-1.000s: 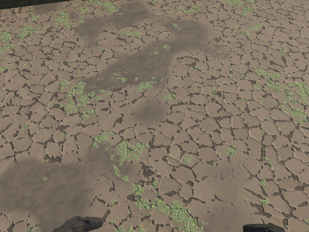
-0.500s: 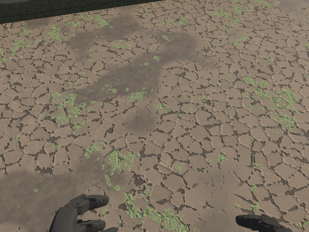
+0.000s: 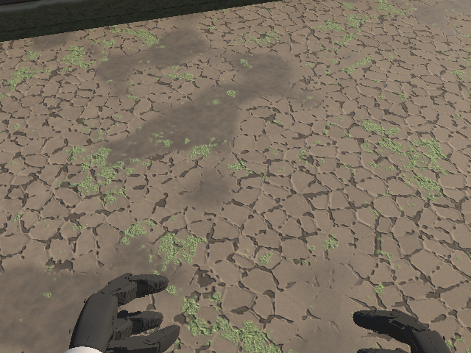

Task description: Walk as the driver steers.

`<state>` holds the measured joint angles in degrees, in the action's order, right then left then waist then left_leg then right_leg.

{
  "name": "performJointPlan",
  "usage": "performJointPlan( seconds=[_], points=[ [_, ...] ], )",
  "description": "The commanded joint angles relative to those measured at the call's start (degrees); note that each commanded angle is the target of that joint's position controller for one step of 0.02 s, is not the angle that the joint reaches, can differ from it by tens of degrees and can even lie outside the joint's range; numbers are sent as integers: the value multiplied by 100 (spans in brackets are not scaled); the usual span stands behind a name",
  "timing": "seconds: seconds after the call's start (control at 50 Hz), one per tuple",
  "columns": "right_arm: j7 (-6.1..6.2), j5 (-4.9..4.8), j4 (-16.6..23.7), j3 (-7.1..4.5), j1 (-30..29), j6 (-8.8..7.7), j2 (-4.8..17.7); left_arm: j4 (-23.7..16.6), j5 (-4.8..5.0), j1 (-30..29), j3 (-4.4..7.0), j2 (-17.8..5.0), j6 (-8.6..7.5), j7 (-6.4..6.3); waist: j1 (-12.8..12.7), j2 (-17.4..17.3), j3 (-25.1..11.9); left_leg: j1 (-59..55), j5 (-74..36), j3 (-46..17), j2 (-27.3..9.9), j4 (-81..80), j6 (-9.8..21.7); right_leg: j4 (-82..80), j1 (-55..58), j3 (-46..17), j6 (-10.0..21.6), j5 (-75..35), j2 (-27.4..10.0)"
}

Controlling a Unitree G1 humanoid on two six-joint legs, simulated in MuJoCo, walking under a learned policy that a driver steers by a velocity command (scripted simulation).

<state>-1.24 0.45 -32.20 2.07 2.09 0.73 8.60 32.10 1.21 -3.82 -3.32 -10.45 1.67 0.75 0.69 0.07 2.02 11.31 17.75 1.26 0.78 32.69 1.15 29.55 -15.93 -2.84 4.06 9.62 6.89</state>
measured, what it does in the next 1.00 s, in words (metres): stands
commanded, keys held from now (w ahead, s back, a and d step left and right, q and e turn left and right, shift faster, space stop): w+shift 1.00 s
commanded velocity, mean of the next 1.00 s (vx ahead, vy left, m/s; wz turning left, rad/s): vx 1.00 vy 0.00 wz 0.00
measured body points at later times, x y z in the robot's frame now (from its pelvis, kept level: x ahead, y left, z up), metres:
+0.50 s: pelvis +0.01 +0.00 +0.00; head +0.01 +0.01 +0.45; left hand +0.27 +0.20 -0.04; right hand +0.24 -0.19 -0.06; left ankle +0.00 +0.11 -0.73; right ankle +0.07 -0.07 -0.73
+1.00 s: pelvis +0.01 +0.01 +0.00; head +0.00 +0.01 +0.45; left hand +0.25 +0.20 -0.05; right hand +0.24 -0.18 -0.06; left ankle +0.00 +0.11 -0.73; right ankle +0.07 -0.07 -0.73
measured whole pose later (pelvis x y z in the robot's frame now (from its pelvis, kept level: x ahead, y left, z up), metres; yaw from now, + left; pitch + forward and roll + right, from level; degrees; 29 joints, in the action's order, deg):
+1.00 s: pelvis +0.01 +0.01 +0.00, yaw +0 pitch -4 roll +0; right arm -0.8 0.7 -32.3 2.8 2.7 0.8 8.0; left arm 33.4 0.4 -1.3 -3.4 -10.0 1.9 0.2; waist -0.1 0.2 2.2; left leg 11.0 18.8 1.3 1.3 33.4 1.8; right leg 30.9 -16.0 -2.2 3.6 11.0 5.9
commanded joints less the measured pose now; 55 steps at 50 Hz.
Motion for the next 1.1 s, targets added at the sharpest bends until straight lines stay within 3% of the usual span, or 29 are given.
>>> performJointPlan(
  seconds=[0.02,0.26,0.28,0.3,0.48,0.52,0.66,0.86,0.9,1.1],
  points=[
    [8,-14,585,-108,-702,-118,374,-616,-4,-875,135,-415,-123,3,-26,-53,-667,-244,-15,-583,-465,-544,118,-682,-53,-793,-350,451,-732],
    [19,-17,565,-119,-688,-109,369,-576,-15,-869,130,-399,-143,-2,-22,14,-678,-374,-291,-544,-461,-498,104,-643,-9,-770,-310,290,-740],
    [39,16,548,-90,-580,-113,361,-557,-97,-737,117,-432,-117,-5,-63,93,-624,-324,-460,-496,-433,-437,68,-676,-20,-802,-320,195,-757],
    [50,20,537,-88,-551,-117,351,-548,-102,-716,121,-440,-104,-10,-54,108,-638,-355,-532,-469,-418,-406,56,-692,-19,-827,-310,218,-769],
    [64,20,540,-75,-560,-124,367,-518,-83,-662,114,-418,-108,-22,-70,-55,-743,-427,-657,-494,-459,-429,72,-569,52,-730,-311,-12,-735],
    [122,2,438,-104,-453,-102,411,-497,-124,-570,105,-313,-45,-89,-131,-105,-826,-650,-833,-510,-467,-300,114,-424,-14,-553,-236,-192,-703],
    [132,5,447,-93,-473,-70,374,-488,-97,-561,109,-310,-28,-109,-119,-35,-664,-528,-781,-495,-452,-250,113,-385,-157,-559,-228,-196,-727],
    [123,5,463,-72,-496,-67,338,-489,-101,-535,108,-272,-22,-122,-117,-44,-648,-422,-601,-531,-439,-281,126,-376,-183,-524,-254,-80,-735],
    [62,27,571,-34,-599,-89,290,-501,-57,-608,118,-374,-89,-64,-60,15,-557,-195,-419,-522,-420,-415,82,-526,-126,-698,-326,111,-774],
    [31,11,626,-26,-601,-118,326,-499,-84,-617,110,-355,-109,-46,-68,-58,-666,-149,-197,-627,-459,-577,101,-483,4,-621,-372,114,-750]
  ],
)
Keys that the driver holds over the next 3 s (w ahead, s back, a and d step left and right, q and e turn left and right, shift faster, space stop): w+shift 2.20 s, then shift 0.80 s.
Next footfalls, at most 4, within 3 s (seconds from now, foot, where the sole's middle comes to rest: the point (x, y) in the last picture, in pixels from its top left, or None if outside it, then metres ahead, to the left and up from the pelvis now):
none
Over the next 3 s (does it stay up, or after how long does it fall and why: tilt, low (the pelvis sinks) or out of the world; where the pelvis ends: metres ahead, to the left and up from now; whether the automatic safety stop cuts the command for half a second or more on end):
stays up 0.05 0.04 0.02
